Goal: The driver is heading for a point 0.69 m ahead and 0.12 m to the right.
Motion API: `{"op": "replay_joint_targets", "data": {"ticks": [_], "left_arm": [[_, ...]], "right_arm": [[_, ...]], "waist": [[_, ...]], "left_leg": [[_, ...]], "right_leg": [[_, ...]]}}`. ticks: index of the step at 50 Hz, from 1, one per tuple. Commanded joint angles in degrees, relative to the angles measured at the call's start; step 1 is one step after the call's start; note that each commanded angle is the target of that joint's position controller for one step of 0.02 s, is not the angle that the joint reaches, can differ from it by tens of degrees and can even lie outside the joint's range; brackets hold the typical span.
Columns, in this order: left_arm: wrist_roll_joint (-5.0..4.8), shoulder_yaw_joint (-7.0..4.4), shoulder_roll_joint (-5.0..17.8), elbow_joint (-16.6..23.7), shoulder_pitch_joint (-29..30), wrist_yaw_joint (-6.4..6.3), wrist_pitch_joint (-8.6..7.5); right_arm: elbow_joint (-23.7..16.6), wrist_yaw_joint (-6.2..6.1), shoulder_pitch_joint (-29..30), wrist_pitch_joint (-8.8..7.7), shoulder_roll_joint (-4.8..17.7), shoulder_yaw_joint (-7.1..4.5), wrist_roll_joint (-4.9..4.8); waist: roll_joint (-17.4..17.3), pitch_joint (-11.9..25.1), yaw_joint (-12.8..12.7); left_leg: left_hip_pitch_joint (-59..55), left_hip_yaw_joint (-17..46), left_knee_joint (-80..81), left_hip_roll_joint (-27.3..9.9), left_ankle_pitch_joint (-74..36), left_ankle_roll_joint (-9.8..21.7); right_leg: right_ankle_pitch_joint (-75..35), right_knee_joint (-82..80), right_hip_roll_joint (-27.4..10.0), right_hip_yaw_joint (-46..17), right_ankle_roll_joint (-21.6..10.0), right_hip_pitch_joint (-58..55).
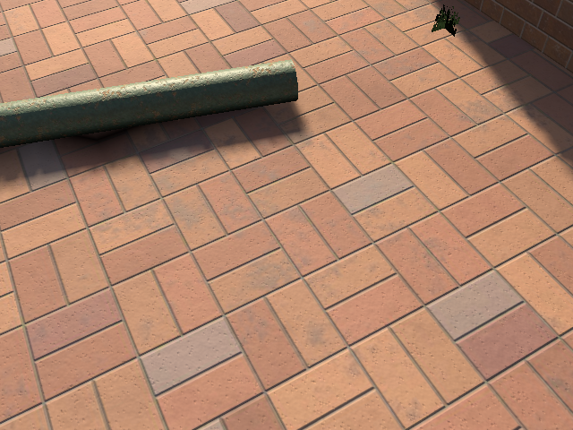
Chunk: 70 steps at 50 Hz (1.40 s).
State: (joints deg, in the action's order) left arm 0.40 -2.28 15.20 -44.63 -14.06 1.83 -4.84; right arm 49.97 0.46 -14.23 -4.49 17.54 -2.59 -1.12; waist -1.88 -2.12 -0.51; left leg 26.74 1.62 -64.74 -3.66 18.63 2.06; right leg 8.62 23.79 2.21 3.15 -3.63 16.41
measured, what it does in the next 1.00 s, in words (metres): walks ahead, turning right: left foot, then right foot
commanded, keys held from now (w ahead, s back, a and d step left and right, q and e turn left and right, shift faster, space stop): w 0.40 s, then w+e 0.50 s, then no key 0.10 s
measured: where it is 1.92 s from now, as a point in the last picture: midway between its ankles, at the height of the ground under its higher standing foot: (311, 333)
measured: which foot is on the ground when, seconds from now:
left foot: up 0.00-0.36, down 0.38-0.94, up 0.96-1.00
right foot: down 0.00-0.38, up 0.40-0.90, down 0.92-1.00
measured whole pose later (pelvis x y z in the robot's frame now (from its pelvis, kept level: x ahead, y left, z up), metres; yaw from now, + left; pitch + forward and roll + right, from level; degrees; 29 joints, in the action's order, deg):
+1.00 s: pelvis +0.55 +0.00 -0.02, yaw -15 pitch +1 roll +1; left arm -0.1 -3.9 15.9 -39.6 -5.6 2.1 -2.4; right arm 53.1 -0.4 -14.4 -3.5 16.7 -3.0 -0.7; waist 0.3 -4.3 1.2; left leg 11.3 -3.7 -63.7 -1.6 28.6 -1.1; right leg 9.3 35.3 2.5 3.4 -5.9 27.0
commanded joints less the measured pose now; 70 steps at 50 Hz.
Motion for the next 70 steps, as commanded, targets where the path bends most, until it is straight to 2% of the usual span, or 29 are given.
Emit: {"op": "replay_joint_targets", "data": {"ticks": [1,8,13,16,18,19,20,21,22,24,25,30,35,40,43,45,46,47,48,49,50,51,53,56,64,67,68,69,70], "left_arm": [[-0.30,-1.86,7.18,2.45,-0.28,-0.13,-1.55],[-0.83,-2.55,9.57,-1.00,-4.86,-1.57,-0.72],[-1.42,-3.00,10.32,-4.29,-9.06,-1.94,0.50],[-1.61,-3.48,11.19,-4.98,-8.13,-2.39,1.39],[-1.38,-3.20,10.74,-4.71,-6.50,-2.66,2.10],[-0.47,-2.12,8.61,-3.57,-7.13,-2.87,2.20],[-0.21,-0.08,1.70,-2.67,-14.00,-2.14,1.02],[-1.32,-0.70,5.17,-3.66,-11.84,-2.01,-0.28],[-3.23,-1.93,9.12,-2.07,-6.69,-1.73,-1.05],[-2.52,-2.26,8.80,-1.30,-2.36,-2.32,-0.89],[-2.23,-2.56,8.11,-1.66,-3.58,-2.47,-0.11],[-2.04,-2.45,4.90,-1.15,-2.84,-2.59,2.44],[-1.58,-1.91,3.33,1.33,4.45,-1.27,1.72],[-1.53,-1.10,2.15,6.15,12.87,0.64,1.72],[-1.64,-1.80,3.61,8.12,12.23,1.78,1.96],[-1.72,-3.51,6.64,7.20,4.56,1.85,2.40],[-1.48,-5.18,9.42,5.08,-4.28,1.20,2.38],[-0.98,-6.59,14.16,3.85,-10.81,-0.30,2.83],[-0.11,-6.36,17.42,6.30,-5.54,-0.75,2.47],[0.00,-4.86,12.30,6.73,-6.78,-0.49,2.25],[0.13,-3.98,9.70,6.42,-4.24,-0.44,1.89],[-0.64,-3.70,8.49,5.97,-1.45,-0.23,1.52],[-0.24,-2.83,6.34,6.57,3.01,-0.63,1.40],[0.31,-3.03,7.58,5.61,4.36,-0.81,0.73],[0.47,-2.29,7.21,1.04,4.04,-1.99,2.65],[-0.08,-1.67,6.16,-0.44,5.40,-2.07,3.05],[-0.42,-1.30,5.31,-1.14,4.69,-2.12,3.05],[0.47,-0.80,3.87,-1.55,2.21,-2.19,2.70],[1.40,-0.92,3.60,-2.86,-4.43,-2.11,2.42]], "right_arm": [[-2.68,-0.33,-1.72,0.47,3.07,-0.88,0.42],[-6.26,0.32,11.47,-0.02,1.24,-0.07,0.83],[-8.86,1.65,18.38,-0.75,1.89,0.08,0.19],[-8.73,2.32,16.40,-1.16,3.70,-0.53,0.23],[-4.98,1.83,4.38,-1.20,7.08,-2.54,0.44],[-2.52,1.24,-5.89,-1.04,10.70,-3.82,0.94],[-1.32,1.07,-10.66,-0.52,15.65,-5.05,1.11],[-1.62,1.16,-10.41,-0.60,10.28,-3.52,0.50],[-2.15,1.01,-6.19,-0.80,7.91,-2.71,0.56],[-3.09,1.01,1.44,-1.23,4.32,-1.76,1.14],[-2.99,1.03,3.13,-1.70,3.07,-1.40,1.71],[-0.58,0.37,2.87,-2.84,4.46,-2.06,2.21],[0.34,-0.84,1.83,-2.25,5.86,-2.06,1.96],[2.55,-1.35,-3.60,-0.13,7.49,-2.60,0.99],[2.08,-1.79,-2.51,1.46,9.12,-3.18,0.52],[1.27,-2.40,-1.17,2.40,10.52,-3.68,0.43],[0.84,-2.62,-0.03,2.67,10.05,-3.42,0.27],[-0.44,-2.42,-1.35,1.93,7.47,-2.38,1.48],[-2.48,-1.24,-6.59,0.14,0.60,-0.07,2.12],[-1.16,-0.14,-3.55,-1.69,7.07,-1.45,0.39],[-2.59,0.16,0.61,-2.09,7.46,-1.65,-1.47],[-2.63,-0.24,2.04,-1.99,6.13,-1.43,-0.90],[-1.68,-0.90,1.92,-0.41,6.27,-1.99,0.23],[-0.93,-1.66,-1.17,1.64,3.70,-1.66,1.07],[-2.15,-1.54,6.98,2.28,3.47,-1.24,1.02],[-1.80,-1.16,6.50,1.89,3.93,-1.56,1.60],[-1.26,-1.05,5.28,1.56,4.27,-1.66,2.13],[-1.15,-1.34,4.83,1.27,6.90,-2.11,2.64],[-1.41,-1.76,6.40,1.55,9.72,-2.55,2.55]], "waist": [[5.84,3.90,1.21],[5.11,-0.62,-2.21],[5.31,-2.53,-3.86],[6.39,-0.84,-1.55],[6.24,6.56,4.77],[2.17,14.69,8.39],[-12.25,21.64,5.42],[-10.11,22.31,7.48],[-6.95,13.48,7.03],[-1.96,5.01,3.62],[-3.92,3.95,1.69],[-2.13,0.61,0.25],[-0.80,-1.20,2.55],[0.68,-3.82,5.60],[-1.29,-1.77,3.23],[-3.34,3.54,-1.75],[-1.73,7.62,-6.76],[6.90,13.43,-8.40],[18.75,20.18,-1.26],[8.86,25.72,-5.47],[6.65,18.46,-4.84],[1.33,11.19,-2.63],[1.77,7.02,0.49],[3.62,7.19,2.96],[7.09,7.74,-0.19],[7.30,6.38,1.29],[6.09,6.27,2.33],[2.41,7.49,1.10],[-4.40,9.61,-3.64]], "left_leg": [[8.30,2.30,2.89,-4.34,-4.40,-1.08],[9.62,-0.25,26.39,-2.54,-23.27,-2.90],[10.20,-0.30,34.13,-0.96,-22.32,-1.20],[6.10,-1.12,36.24,0.42,-16.28,1.10],[-11.23,-4.29,37.87,3.77,-15.50,3.67],[-28.39,3.49,35.47,-3.33,-16.35,6.79],[-49.11,30.49,39.73,-16.75,-4.27,16.33],[-49.26,39.51,46.73,-18.08,3.21,15.90],[-42.00,30.80,48.03,-16.67,3.90,12.80],[-26.87,18.01,51.49,-12.79,-4.74,9.84],[-22.35,13.61,53.28,-11.10,-8.05,8.74],[-17.50,2.02,58.16,-9.79,-18.65,9.17],[-20.37,-6.74,59.29,-8.12,-22.89,7.14],[-31.54,-9.88,55.80,-11.75,-29.41,6.82],[-35.48,-12.24,48.39,-12.81,-48.81,5.34],[-34.93,-13.51,35.65,-12.20,-64.42,4.10],[-29.38,-14.27,23.19,-9.83,-62.25,2.27],[-14.74,-14.10,5.11,-6.09,-39.02,-0.43],[7.91,-7.64,-17.05,8.03,14.94,-4.30],[9.32,4.24,-19.96,4.63,15.52,-3.32],[11.00,3.68,-17.64,1.67,12.56,-2.45],[11.17,2.23,-11.67,-0.85,9.50,-2.46],[5.19,1.65,-5.27,-2.95,5.86,-2.81],[0.62,0.58,3.30,-2.19,0.89,-4.94],[-4.21,0.23,26.52,-0.55,-13.66,-5.61],[-8.36,-0.20,34.49,0.41,-13.59,-3.49],[-12.71,0.10,40.77,0.37,-21.26,-2.25],[-18.04,4.66,41.66,-3.95,-36.95,-0.79],[-24.06,8.44,38.12,-8.66,-45.37,3.31]], "right_leg": [[-9.94,-14.71,-15.43,-16.18,-10.12,-9.15],[-10.34,-17.79,-12.38,-7.07,-7.94,-9.45],[-10.93,-15.17,-15.86,-7.36,-7.41,-17.17],[-19.53,-10.39,-17.53,-7.65,-5.95,-21.62],[-34.26,3.65,-13.83,-4.53,-3.68,-19.39],[-23.80,19.25,-10.78,-2.34,-1.73,-9.28],[8.05,41.04,-0.08,-1.45,2.86,15.43],[25.16,48.58,0.21,-10.59,2.08,22.65],[21.32,50.70,-2.72,-11.34,1.02,27.04],[11.54,44.93,-7.96,-9.21,1.07,23.70],[8.54,42.72,-9.62,-9.77,1.26,19.90],[-0.48,36.67,-10.28,-10.74,3.18,21.09],[-13.78,20.62,-8.98,-6.76,3.27,21.22],[-10.85,12.69,-8.00,-2.74,1.50,25.75],[-3.07,11.47,-4.80,1.20,-1.06,21.24],[1.96,11.98,-0.59,3.93,-3.70,10.15],[-2.70,6.83,1.38,3.02,-5.75,-2.97],[-13.32,5.88,-7.59,-10.47,-9.12,-20.54],[-23.24,-0.22,-24.14,-43.43,-22.06,-36.97],[-30.81,-1.67,-24.60,-41.15,-21.53,-36.82],[-37.71,-0.26,-22.27,-29.93,-18.68,-30.83],[-38.49,-1.15,-18.89,-22.59,-15.40,-21.94],[-36.36,-5.06,-15.52,-16.72,-12.84,-10.41],[-42.80,-7.22,-13.66,-11.52,-12.86,-4.56],[-30.40,-6.20,-11.87,-7.99,-9.10,-6.75],[-22.92,-2.32,-12.14,-10.06,-7.46,-6.36],[-18.02,-0.34,-10.36,-10.04,-5.16,-5.41],[-10.90,2.53,-7.13,-9.06,-2.17,-4.10],[3.10,4.16,-3.02,-7.19,0.30,-0.14]]}}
